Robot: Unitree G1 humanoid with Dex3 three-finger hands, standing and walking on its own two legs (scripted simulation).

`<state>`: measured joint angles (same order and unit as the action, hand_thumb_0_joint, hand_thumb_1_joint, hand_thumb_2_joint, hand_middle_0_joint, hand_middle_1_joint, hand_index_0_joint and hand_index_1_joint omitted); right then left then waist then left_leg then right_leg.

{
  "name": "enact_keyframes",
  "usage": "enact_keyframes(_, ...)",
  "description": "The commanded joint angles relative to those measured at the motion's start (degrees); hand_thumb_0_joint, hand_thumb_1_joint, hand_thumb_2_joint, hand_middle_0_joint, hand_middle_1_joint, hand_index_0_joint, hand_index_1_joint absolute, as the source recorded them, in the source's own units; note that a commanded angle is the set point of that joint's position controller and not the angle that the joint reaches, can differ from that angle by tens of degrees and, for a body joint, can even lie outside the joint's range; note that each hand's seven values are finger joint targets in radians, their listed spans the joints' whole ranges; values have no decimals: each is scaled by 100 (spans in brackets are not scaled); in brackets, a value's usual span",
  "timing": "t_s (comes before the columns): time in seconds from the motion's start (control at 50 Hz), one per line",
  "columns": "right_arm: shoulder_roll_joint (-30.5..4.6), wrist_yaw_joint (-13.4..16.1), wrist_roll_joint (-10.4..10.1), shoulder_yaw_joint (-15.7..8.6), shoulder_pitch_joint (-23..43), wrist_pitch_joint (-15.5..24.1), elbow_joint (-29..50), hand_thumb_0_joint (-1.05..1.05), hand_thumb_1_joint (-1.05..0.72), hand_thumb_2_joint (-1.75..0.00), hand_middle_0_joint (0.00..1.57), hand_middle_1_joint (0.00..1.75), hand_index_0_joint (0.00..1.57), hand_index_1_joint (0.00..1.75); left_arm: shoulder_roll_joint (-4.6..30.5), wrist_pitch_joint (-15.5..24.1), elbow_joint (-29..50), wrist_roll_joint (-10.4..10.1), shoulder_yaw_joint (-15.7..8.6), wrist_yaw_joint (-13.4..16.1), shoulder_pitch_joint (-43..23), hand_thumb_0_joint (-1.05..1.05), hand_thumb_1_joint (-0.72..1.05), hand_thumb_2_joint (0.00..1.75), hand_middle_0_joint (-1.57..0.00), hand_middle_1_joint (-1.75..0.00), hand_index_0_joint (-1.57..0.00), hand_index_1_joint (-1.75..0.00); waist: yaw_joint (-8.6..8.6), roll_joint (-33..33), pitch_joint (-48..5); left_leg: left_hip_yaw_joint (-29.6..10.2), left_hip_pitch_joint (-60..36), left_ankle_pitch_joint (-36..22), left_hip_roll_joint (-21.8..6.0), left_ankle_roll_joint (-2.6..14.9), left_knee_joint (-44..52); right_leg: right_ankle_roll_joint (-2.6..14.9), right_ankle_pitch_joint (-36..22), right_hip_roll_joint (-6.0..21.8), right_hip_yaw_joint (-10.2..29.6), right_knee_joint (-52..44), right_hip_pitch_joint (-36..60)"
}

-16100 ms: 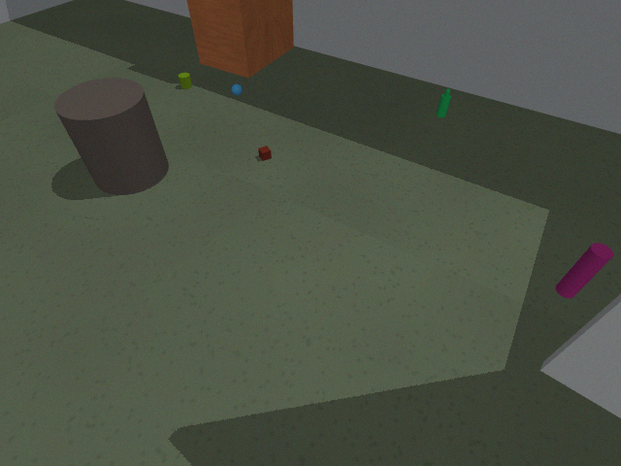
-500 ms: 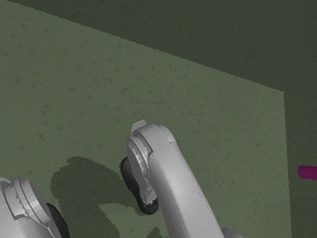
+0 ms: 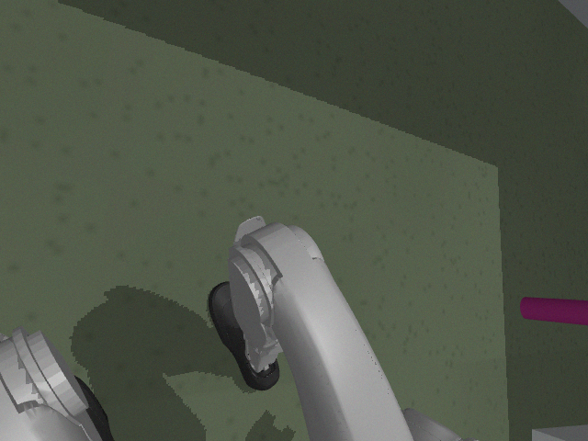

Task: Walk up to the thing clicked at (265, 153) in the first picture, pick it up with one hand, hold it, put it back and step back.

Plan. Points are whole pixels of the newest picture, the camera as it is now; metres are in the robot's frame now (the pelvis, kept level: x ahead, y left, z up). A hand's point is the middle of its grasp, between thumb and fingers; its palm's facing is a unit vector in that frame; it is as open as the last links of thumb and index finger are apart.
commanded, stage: close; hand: left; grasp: from above
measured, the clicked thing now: out of the picture +0.44 +0.33 -0.29
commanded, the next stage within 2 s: settle in 1.42 s
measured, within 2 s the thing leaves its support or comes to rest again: leaves its support in 1.86 s
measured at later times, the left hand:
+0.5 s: hand out of the picture +0.44 +0.32 -0.26, palm faces -0.31 -0.31 -0.90, open 11.4 cm
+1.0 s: hand out of the picture +0.43 +0.32 -0.26, palm faces -0.29 -0.33 -0.90, open 8.7 cm
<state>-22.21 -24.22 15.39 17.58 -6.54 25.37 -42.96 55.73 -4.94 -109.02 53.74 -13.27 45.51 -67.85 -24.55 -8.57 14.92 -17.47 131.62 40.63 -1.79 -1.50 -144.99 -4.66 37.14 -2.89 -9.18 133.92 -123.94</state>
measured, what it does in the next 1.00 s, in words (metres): stands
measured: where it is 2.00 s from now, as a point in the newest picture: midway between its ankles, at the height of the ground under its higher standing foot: (182, 401)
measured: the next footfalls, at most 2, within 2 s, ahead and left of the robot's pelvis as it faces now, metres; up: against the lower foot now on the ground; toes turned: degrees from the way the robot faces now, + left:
none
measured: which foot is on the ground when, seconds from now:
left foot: down 0.00-1.00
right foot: down 0.00-1.00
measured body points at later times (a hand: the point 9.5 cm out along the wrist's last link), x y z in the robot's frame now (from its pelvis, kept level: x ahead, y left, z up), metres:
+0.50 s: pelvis +0.00 +0.00 +0.00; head +0.29 +0.11 +0.32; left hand +0.45 +0.33 -0.21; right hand +0.01 -0.24 -0.04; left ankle +0.07 +0.13 -0.28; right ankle +0.12 -0.13 -0.28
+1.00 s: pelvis -0.01 +0.00 +0.01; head +0.29 +0.12 +0.32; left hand +0.44 +0.33 -0.21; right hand +0.01 -0.24 -0.03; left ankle +0.07 +0.13 -0.28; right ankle +0.12 -0.13 -0.28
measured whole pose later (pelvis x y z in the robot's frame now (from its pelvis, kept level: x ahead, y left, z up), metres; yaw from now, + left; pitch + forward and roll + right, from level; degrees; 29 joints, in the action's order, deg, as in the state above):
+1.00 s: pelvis -0.01 +0.00 +0.01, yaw -1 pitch +25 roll -16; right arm -22.9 -22.5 14.7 19.5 -7.0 24.0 -39.9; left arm 57.5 -6.5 -107.2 52.0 -14.0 43.8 -67.0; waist -25.0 -9.3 16.7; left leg -18.0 130.6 40.0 -2.4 -1.1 -143.4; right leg -4.7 35.9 -3.3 -9.9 131.4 -122.5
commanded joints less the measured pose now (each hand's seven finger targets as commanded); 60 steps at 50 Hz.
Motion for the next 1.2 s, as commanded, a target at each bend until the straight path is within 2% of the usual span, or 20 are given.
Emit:
enact_keyframes(0.0, -1951, 20, -101, -453, -1186, -42, -207, 0, -90, -91, 20, 30, 20, 30, 1192, -67, 490, 3, 107, 220, -1366, 0, -30, 78, -30, -85, -29, -85, -431, 3186, -3448, 642, -2712, -1091, -265, 77, 1502, 476, -1465, -118, -745, -1138, 1909)
enact_keyframes(0.14, -2003, 62, -109, -393, -1232, -82, -68, 0, -91, -91, 20, 30, 20, 30, 1425, -182, 496, -1, -41, 160, -1287, 0, -23, 72, -36, -79, -35, -79, -495, 3079, -3606, 619, -2714, -1230, -268, 98, 1512, 475, -1603, -143, -755, -1161, 2105)
enact_keyframes(0.24, -1991, 119, -145, -384, -1299, -132, -22, 0, -90, -91, 20, 30, 20, 30, 1316, -246, 513, -110, 35, 25, -1175, 0, -17, 68, -39, -76, -39, -76, -487, 3091, -3637, 629, -2681, -1223, -272, 97, 1559, 483, -1581, -174, -766, -1234, 2177)
enact_keyframes(0.26, -1942, 134, -141, -359, -1269, -131, -25, 0, -90, -91, 20, 30, 20, 30, 1259, -245, 596, -133, 156, -36, -1249, 0, -16, 67, -40, -75, -40, -75, -553, 3101, -3522, 640, -2632, -1129, -266, 105, 1528, 472, -1519, -168, -757, -1225, 2115)
enact_keyframes(0.3, -1979, 134, -127, -344, -1303, -123, 23, 0, -90, -91, 20, 30, 20, 30, 1239, -211, 720, -172, 200, -87, -1320, 0, -12, 65, -43, -72, -43, -72, -569, 3046, -3484, 613, -2630, -1104, -280, 110, 1530, 466, -1481, -170, -787, -1226, 2099)
enact_keyframes(0.4, -2003, 201, -167, -354, -1327, -135, -17, 0, -90, -90, 20, 30, 20, 30, 1311, -79, 721, -169, 186, -167, -1080, 0, -4, 58, -50, -65, -51, -65, -484, 2963, -3519, 603, -2569, -991, -281, 122, 1588, 483, -1348, -213, -795, -1300, 2165)
enact_keyframes(0.42, -1963, 200, -140, -317, -1351, -144, 14, 0, -90, -91, 20, 30, 20, 30, 1264, -50, 806, -148, 270, -180, -1142, 0, -3, 59, -52, -64, -52, -64, -517, 2965, -3559, 628, -2635, -1058, -268, 123, 1558, 476, -1418, -212, -782, -1296, 2249)
enact_keyframes(0.5, -1981, 207, -132, -291, -1319, -144, 25, 0, -90, -91, 20, 30, 20, 30, 1246, 11, 848, -154, 234, -85, -1084, 0, 3, 54, -56, -61, -56, -61, -460, 3055, -3622, 620, -2796, -1247, -303, 94, 1560, 478, -1583, -228, -791, -1313, 2300)
enact_keyframes(0.54, -1999, 219, -143, -342, -1347, -154, -5, 0, -90, -90, 20, 30, 20, 30, 1257, 30, 772, -135, 132, 0, -999, 0, 5, 53, -57, -59, -57, -59, -451, 3000, -3539, 567, -2778, -1118, -323, 88, 1606, 480, -1494, -233, -810, -1331, 2296)
enact_keyframes(0.56, -1964, 208, -129, -308, -1364, -151, 29, 0, -90, -91, 20, 30, 20, 30, 1279, 25, 767, -60, 208, 11, -1115, 0, 7, 53, -60, -58, -60, -58, -489, 3058, -3481, 594, -2768, -1137, -309, 88, 1572, 479, -1502, -221, -815, -1327, 2248)
enact_keyframes(0.58, -1999, 210, -131, -324, -1356, -161, 12, 0, -90, -91, 20, 30, 20, 30, 1276, 25, 677, -79, 126, 59, -1004, 0, 9, 50, -61, -57, -61, -57, -476, 3013, -3497, 573, -2763, -1107, -323, 86, 1607, 477, -1484, -244, -818, -1365, 2305)
enact_keyframes(0.62, -1891, 198, -106, -284, -1261, -140, 16, 0, -90, -91, 20, 30, 20, 30, 1292, -2, 779, -79, 195, 55, -1109, 0, 13, 48, -63, -56, -64, -55, -478, 3016, -3341, 624, -2696, -980, -284, 91, 1568, 467, -1395, -203, -800, -1333, 2176)
enact_keyframes(0.68, -1980, 198, -108, -338, -1332, -150, 19, 0, -90, -90, 20, 30, 20, 30, 1324, -51, 725, -147, 87, 125, -1113, 0, 21, 44, -68, -54, -69, -52, -528, 3019, -3434, 618, -2709, -1025, -304, 102, 1604, 468, -1415, -225, -787, -1419, 2246)
enact_keyframes(0.74, -2017, 197, -119, -368, -1326, -145, 30, 0, -90, -90, 20, 30, 20, 30, 1332, -94, 720, -196, 22, 136, -1168, 0, 23, 42, -70, -52, -71, -50, -532, 2949, -3429, 578, -2691, -948, -318, 98, 1639, 460, -1348, -194, -792, -1433, 2210)
enact_keyframes(0.78, -1920, 200, -111, -313, -1196, -114, 40, 0, -90, -91, 20, 30, 20, 30, 1298, -115, 804, -210, 139, 87, -1220, 0, 26, 38, -73, -49, -74, -47, -528, 3037, -3357, 574, -2709, -921, -307, 79, 1624, 460, -1340, -172, -786, -1353, 2070)
enact_keyframes(0.82, -2041, 207, -141, -382, -1293, -133, 47, 0, -90, -90, 20, 30, 20, 30, 1391, -121, 780, -183, 47, 96, -1165, 0, 30, 41, -75, -50, -77, -48, -510, 3032, -3493, 525, -2783, -988, -333, 80, 1699, 473, -1401, -192, -804, -1379, 2181)
enact_keyframes(0.84, -1946, 192, -132, -337, -1209, -115, 63, 0, -90, -91, 20, 30, 20, 30, 1319, -128, 896, -170, 157, 74, -1317, 0, 33, 37, -78, -46, -80, -45, -522, 3114, -3375, 524, -2783, -991, -325, 64, 1679, 476, -1392, -149, -808, -1299, 2020)
enact_keyframes(0.92, -2053, 193, -144, -359, -1266, -141, 64, 0, -90, -90, 20, 30, 20, 30, 1420, -111, 845, -152, 51, 132, -1280, 0, 38, 34, -81, -45, -83, -43, -537, 3106, -3480, 488, -2863, -1075, -353, 62, 1699, 479, -1485, -173, -815, -1317, 2163)
enact_keyframes(0.94, -2019, 172, -135, -329, -1260, -138, 106, 0, -90, -90, 20, 30, 20, 30, 1440, -116, 867, -96, 99, 119, -1291, 0, 39, 32, -83, -42, -84, -40, -537, 3164, -3433, 508, -2860, -1141, -335, 66, 1661, 481, -1512, -159, -809, -1301, 2124)
enact_keyframes(1.18, -2026, 169, -100, -308, -1252, -93, 112, 0, -90, -90, 20, 30, 20, 30, 1614, -126, 834, -161, -42, 201, -1289, 0, 65, 27, -102, -37, -105, -35, -589, 2994, -3365, 653, -2690, -948, -293, 118, 1544, 437, -1355, -157, -737, -1459, 2240)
